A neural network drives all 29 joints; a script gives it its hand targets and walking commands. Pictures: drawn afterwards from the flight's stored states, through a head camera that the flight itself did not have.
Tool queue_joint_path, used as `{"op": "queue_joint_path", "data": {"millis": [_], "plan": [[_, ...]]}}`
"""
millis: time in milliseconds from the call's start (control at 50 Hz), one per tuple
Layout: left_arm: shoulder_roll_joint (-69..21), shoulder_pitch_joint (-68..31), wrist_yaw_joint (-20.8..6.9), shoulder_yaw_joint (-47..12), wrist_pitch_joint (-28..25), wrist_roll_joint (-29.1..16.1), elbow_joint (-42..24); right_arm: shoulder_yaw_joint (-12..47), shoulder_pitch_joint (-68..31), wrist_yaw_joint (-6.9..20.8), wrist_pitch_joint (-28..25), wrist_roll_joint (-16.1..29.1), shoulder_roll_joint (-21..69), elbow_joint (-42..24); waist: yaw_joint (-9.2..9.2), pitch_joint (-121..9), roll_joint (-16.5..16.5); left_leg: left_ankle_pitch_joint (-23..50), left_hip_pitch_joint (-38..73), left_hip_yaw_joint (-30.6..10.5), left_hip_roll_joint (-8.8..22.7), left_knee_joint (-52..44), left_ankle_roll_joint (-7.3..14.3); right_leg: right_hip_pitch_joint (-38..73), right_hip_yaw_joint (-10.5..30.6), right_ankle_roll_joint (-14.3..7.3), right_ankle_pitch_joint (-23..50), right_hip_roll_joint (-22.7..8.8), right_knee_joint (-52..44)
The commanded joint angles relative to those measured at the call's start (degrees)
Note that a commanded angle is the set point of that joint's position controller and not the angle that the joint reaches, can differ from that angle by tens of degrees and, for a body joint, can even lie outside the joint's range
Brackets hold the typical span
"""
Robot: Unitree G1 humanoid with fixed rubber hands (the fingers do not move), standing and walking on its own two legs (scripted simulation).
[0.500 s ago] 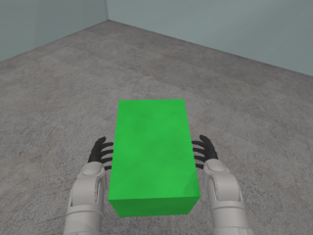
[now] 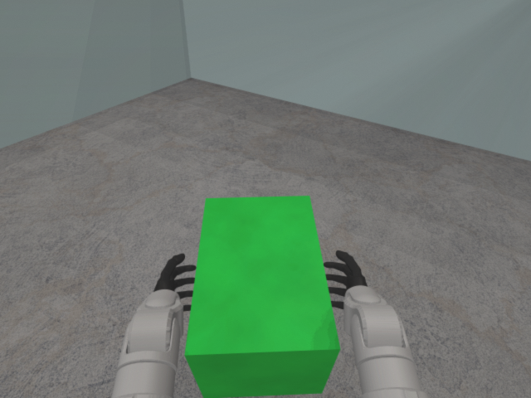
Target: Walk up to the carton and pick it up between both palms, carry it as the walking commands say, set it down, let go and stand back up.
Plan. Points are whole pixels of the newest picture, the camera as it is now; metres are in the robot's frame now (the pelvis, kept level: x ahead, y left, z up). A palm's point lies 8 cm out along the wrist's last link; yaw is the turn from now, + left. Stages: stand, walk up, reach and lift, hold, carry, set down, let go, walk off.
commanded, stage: carry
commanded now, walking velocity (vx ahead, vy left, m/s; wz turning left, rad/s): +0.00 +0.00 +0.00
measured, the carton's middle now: (260, 290) +0.36 +0.00 -0.03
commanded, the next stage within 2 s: none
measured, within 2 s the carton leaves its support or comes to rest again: neither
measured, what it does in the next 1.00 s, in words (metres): walks backwards: right foot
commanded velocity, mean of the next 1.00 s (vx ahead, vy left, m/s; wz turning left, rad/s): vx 0.00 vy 0.00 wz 0.00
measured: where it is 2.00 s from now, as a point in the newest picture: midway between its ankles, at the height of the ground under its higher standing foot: outside the picture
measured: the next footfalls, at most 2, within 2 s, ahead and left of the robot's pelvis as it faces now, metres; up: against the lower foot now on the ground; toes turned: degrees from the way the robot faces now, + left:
right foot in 0.82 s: -0.04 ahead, -0.06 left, +0.01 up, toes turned -1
left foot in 1.04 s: -0.18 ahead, +0.13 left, +0.00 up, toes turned +2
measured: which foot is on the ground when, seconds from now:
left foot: down 0.00-0.84, up 0.86-1.00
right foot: down 0.00-0.68, up 0.70-0.80, down 0.82-1.00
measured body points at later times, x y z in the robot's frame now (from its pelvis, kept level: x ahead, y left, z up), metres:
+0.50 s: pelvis -0.09 +0.02 -0.01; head -0.11 +0.01 +0.44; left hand +0.21 +0.16 +0.02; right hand +0.21 -0.13 +0.02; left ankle +0.06 +0.11 -0.72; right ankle +0.03 -0.08 -0.73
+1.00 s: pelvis -0.22 +0.04 -0.02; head -0.23 +0.04 +0.43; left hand +0.06 +0.21 +0.00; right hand +0.08 -0.09 +0.01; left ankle -0.18 +0.13 -0.70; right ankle -0.08 -0.06 -0.73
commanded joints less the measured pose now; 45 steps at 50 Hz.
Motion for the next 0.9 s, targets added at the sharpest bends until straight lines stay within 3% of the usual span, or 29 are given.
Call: {"op": "queue_joint_path", "data": {"millis": [0,60,80,200,240,260,300,320,340,360,380,420,440,460,520,580,620,660,680,700,720,740,760,780,800,820,840,860,880], "plan": [[-55.6,-38.0,-15.1,-35.0,-3.5,-17.4,-6.3,34.2,-37.5,15.9,-4.6,16.2,54.6,-8.0,0.58,-12.9,4.5,0.4,3.8,-9.3,8.5,-7.8,1.9,-0.4,10.6,-0.8,0.8,-9.9,-8.3],[-54.4,-40.5,-15.4,-34.7,-3.3,-17.9,-8.0,32.5,-33.5,16.1,-3.5,15.4,56.1,-3.0,0.00,-13.2,0.7,-5.6,4.8,-8.2,6.9,-7.0,1.9,-5.3,12.9,-1.2,-8.7,-9.8,-13.0],[-54.5,-38.1,-15.8,-32.1,-3.3,-16.4,-1.6,31.4,-36.2,15.8,-3.9,13.9,53.9,-2.0,0.08,-11.5,-1.5,-6.5,3.1,-9.0,6.8,-7.6,1.9,-4.4,12.1,-1.5,-9.8,-9.8,-12.3],[-56.4,-37.8,-15.5,-33.5,-2.8,-17.6,-3.0,32.9,-37.2,15.9,-4.4,15.7,54.3,-6.0,0.42,-13.0,3.0,-12.0,2.1,-10.6,7.5,-9.5,1.9,-5.3,11.4,-1.6,-11.7,-9.1,-11.7],[-55.1,-39.2,-15.2,-31.8,-3.4,-16.6,-4.1,31.8,-33.5,16.1,-3.5,14.4,54.8,-1.7,0.32,-11.9,-1.2,-14.7,1.2,-10.6,7.0,-9.0,2.1,-7.8,12.2,-1.6,-17.4,-8.8,-13.6],[-56.6,-38.0,-15.7,-34.0,-4.0,-18.5,-6.9,35.5,-36.9,16.3,-4.9,17.0,56.1,-9.3,-0.02,-15.2,-3.1,-13.6,2.3,-10.2,6.9,-7.2,2.0,-7.7,12.5,-1.9,-18.4,-9.2,-13.1],[-60.0,-36.7,-15.7,-36.6,-3.6,-20.5,-8.5,37.1,-39.0,16.0,-5.2,18.4,56.1,-14.5,0.54,-15.4,1.5,-13.7,2.5,-9.9,6.9,-8.5,1.8,-8.0,11.4,-1.9,-15.7,-9.1,-11.7],[-59.0,-34.9,-15.6,-35.3,-3.4,-18.4,-7.2,35.8,-36.6,16.2,-4.6,17.5,56.4,-10.3,0.72,-16.0,4.8,-15.3,3.0,-11.9,7.8,-10.6,2.0,-6.8,11.6,-1.9,-14.7,-8.9,-11.1],[-57.4,-35.8,-15.3,-35.4,-4.0,-18.6,-9.2,36.0,-36.0,15.9,-4.8,17.4,55.7,-10.9,0.36,-15.7,1.9,-14.3,1.9,-12.1,8.8,-10.1,2.2,-7.0,10.6,-1.0,-12.1,-8.1,-10.4],[-55.7,-36.3,-15.2,-34.8,-3.5,-17.7,-9.3,34.2,-34.2,16.1,-4.0,16.3,54.7,-7.9,0.59,-13.6,5.2,-14.1,1.0,-12.2,7.9,-10.6,2.1,-7.8,10.6,-1.1,-11.2,-8.0,-9.1],[-56.4,-38.0,-15.2,-35.3,-3.9,-18.9,-10.0,35.0,-34.2,15.9,-4.4,16.7,55.7,-8.6,0.33,-15.5,0.2,-17.6,-0.3,-12.6,8.7,-11.6,2.3,-5.8,9.8,-1.7,-13.8,-7.4,-9.4],[-56.5,-37.3,-15.1,-36.7,-4.1,-20.0,-14.9,36.6,-32.5,16.3,-4.1,18.0,56.4,-11.9,0.28,-16.7,-0.4,-15.5,-0.1,-9.8,6.8,-8.0,1.6,-7.2,12.1,-2.4,-17.8,-9.2,-11.5],[-56.6,-35.1,-15.1,-35.3,-3.4,-17.7,-9.2,36.7,-35.3,16.2,-4.1,17.5,55.0,-11.9,0.48,-15.7,-1.2,-15.5,1.2,-9.3,5.1,-5.8,2.1,-10.1,12.9,-2.5,-20.8,-9.3,-12.7],[-57.7,-34.4,-15.3,-36.7,-3.6,-19.7,-12.2,37.7,-34.1,16.0,-4.3,18.1,55.7,-14.0,0.56,-17.3,-4.6,-11.5,2.6,-6.6,3.9,-2.3,1.5,-9.2,14.0,-2.5,-20.8,-10.2,-15.5],[-56.7,-30.5,-15.0,-36.7,-2.4,-18.3,-11.5,36.5,-30.9,15.6,-3.4,17.5,54.4,-12.9,-0.22,-20.5,-3.7,-8.3,5.9,-6.2,3.0,3.9,3.0,-12.6,12.4,-3.2,-21.6,-11.9,-14.6],[-55.4,-33.5,-14.6,-37.0,-2.4,-18.5,-16.5,37.3,-31.3,15.7,-2.8,18.3,54.6,-13.7,-0.15,-18.9,-0.2,-10.6,8.9,-6.8,3.6,6.2,4.2,-18.1,11.9,-2.7,-22.4,-11.9,-12.7],[-55.8,-27.3,-14.7,-35.6,-0.5,-16.4,-9.9,35.5,-30.2,15.8,-2.0,17.5,54.0,-11.2,-0.09,-17.6,1.1,-22.5,3.0,-12.4,6.3,1.3,6.1,-17.5,7.3,-1.4,-22.3,-7.7,-4.8],[-55.0,-27.3,-14.7,-34.8,-0.7,-16.0,-10.3,35.8,-32.6,15.5,-2.2,17.5,52.9,-13.1,0.62,-15.9,8.9,-27.3,-10.4,-17.0,10.9,-14.1,5.8,-7.8,2.2,-0.5,-14.8,-1.0,9.8],[-55.0,-30.6,-15.0,-35.2,-1.0,-16.3,-12.6,34.6,-32.1,15.8,-2.2,17.0,52.5,-12.2,0.70,-16.3,16.3,-30.6,-15.8,-20.8,14.6,-22.9,5.8,-2.0,-0.6,-0.3,-10.2,2.4,22.8],[-54.4,-28.8,-15.1,-34.9,-1.1,-15.8,-11.9,33.9,-31.2,15.7,-2.3,17.1,52.9,-11.8,1.09,-14.0,13.9,-33.5,-24.2,-20.4,16.3,-28.3,4.6,5.6,-2.1,-0.6,-8.2,4.0,28.6],[-54.1,-32.9,-14.9,-35.3,-1.9,-16.7,-16.1,33.8,-31.1,15.9,-2.3,17.0,53.9,-11.4,1.66,-16.4,16.5,-31.9,-25.7,-15.8,15.2,-28.6,2.3,9.2,-2.1,-1.3,-9.6,3.7,29.5],[-54.8,-34.6,-15.2,-35.8,-2.7,-17.6,-16.1,34.7,-32.0,15.8,-3.0,16.6,55.2,-12.7,2.19,-17.7,14.7,-31.7,-25.0,-12.9,14.8,-27.2,0.3,10.3,-3.2,-1.7,-12.5,3.4,25.7],[-53.3,-33.4,-15.0,-34.1,-2.6,-16.4,-13.7,32.9,-30.2,15.3,-2.6,14.9,53.6,-9.5,2.48,-17.5,18.0,-32.0,-23.1,-10.9,12.4,-27.9,-2.4,10.4,-4.8,-2.2,-15.0,4.0,21.8],[-52.8,-34.2,-15.2,-34.7,-3.3,-16.5,-13.7,32.7,-28.6,15.1,-3.1,13.6,52.7,-9.6,2.56,-17.1,15.1,-31.0,-18.5,-10.5,11.9,-25.3,-3.5,8.6,-4.3,-2.9,-17.8,3.5,12.5],[-53.0,-33.1,-15.3,-34.1,-3.4,-15.5,-12.0,31.8,-29.2,15.0,-3.3,12.6,52.4,-8.4,3.11,-16.8,14.6,-30.3,-15.6,-6.9,7.5,-20.5,-6.8,8.6,-3.7,-4.5,-21.1,4.4,5.0],[-52.4,-32.9,-15.4,-34.1,-3.7,-16.9,-12.4,33.1,-29.2,14.5,-3.5,13.3,52.5,-10.8,3.71,-15.9,1.4,-26.0,-12.0,-3.0,1.1,-1.4,-9.3,2.7,11.3,-9.1,-34.6,-2.1,-12.7],[-53.7,-34.0,-15.5,-34.0,-4.0,-18.7,-10.8,34.2,-33.5,14.5,-3.7,15.0,51.1,-12.1,1.48,-11.1,-22.6,-21.0,-9.7,-1.9,-4.7,30.5,-5.9,-21.1,36.7,-14.2,-49.9,-19.4,-27.1],[-55.1,-31.9,-15.7,-35.9,-3.6,-20.1,-13.0,36.4,-34.1,14.5,-4.1,16.6,52.4,-16.9,-0.53,-8.2,-24.0,-12.4,-2.4,-8.0,-1.2,44.4,-4.2,-33.8,39.3,-15.5,-47.8,-24.1,-31.4],[-54.5,-30.7,-15.3,-37.6,-2.8,-21.8,-16.9,39.0,-34.0,13.8,-3.8,18.3,51.9,-22.2,-0.63,-12.1,-19.9,-9.1,3.3,-6.0,-0.4,45.0,-3.7,-31.7,25.0,-9.4,-31.1,-19.0,-26.9]]}}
